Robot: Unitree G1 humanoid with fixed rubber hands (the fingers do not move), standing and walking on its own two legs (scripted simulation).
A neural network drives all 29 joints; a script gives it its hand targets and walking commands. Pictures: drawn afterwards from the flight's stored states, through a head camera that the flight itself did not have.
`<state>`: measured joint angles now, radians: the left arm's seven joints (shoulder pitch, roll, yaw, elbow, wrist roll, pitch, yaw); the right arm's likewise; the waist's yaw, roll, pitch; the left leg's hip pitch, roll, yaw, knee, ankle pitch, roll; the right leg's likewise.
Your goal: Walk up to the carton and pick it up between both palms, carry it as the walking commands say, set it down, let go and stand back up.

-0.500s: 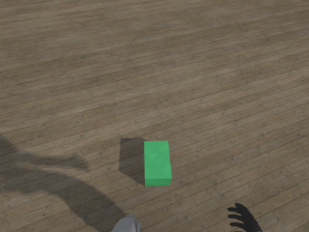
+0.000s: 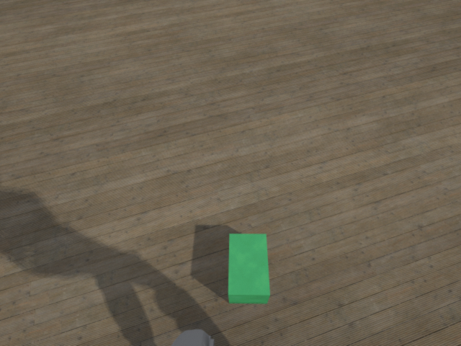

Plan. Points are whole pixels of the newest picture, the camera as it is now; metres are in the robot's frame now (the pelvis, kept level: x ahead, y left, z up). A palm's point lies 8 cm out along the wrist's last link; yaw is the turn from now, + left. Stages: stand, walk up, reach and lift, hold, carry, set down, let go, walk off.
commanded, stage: walk up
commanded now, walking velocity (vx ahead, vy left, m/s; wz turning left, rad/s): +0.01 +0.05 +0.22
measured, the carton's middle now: (247, 268) +0.47 -0.04 -0.70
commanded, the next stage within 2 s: none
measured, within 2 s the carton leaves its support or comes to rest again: neither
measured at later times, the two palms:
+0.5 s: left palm out of the picture +0.01 +0.31 -0.14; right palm out of the picture +0.06 -0.20 -0.11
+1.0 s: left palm out of the picture -0.01 +0.29 -0.14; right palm out of the picture -0.01 -0.21 -0.13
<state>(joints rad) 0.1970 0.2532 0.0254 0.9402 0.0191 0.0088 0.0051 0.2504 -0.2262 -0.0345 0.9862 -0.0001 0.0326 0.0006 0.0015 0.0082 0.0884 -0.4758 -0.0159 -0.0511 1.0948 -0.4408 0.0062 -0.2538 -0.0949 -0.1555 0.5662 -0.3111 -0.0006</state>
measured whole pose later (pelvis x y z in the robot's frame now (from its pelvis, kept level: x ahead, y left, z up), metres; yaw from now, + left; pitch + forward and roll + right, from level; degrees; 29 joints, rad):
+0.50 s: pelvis -0.02 +0.05 +0.01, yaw +4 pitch +1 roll -3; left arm 0.20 0.25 0.03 0.97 0.00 0.08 0.01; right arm 0.18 -0.21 -0.02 0.97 0.00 0.01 -0.02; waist 0.00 -0.01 0.07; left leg -0.33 -0.02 -0.05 0.48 -0.17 0.05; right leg -0.25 0.00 -0.12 0.68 -0.48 0.03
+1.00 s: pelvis -0.03 +0.03 +0.00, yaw +6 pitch -2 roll -1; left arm 0.20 0.25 0.03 1.02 0.02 0.06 0.01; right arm 0.35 -0.19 -0.02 1.02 0.00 0.00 -0.02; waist 0.00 -0.01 0.03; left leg -0.16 -0.02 -0.05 0.53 -0.33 0.03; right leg -0.26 -0.02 -0.12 0.78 -0.43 -0.04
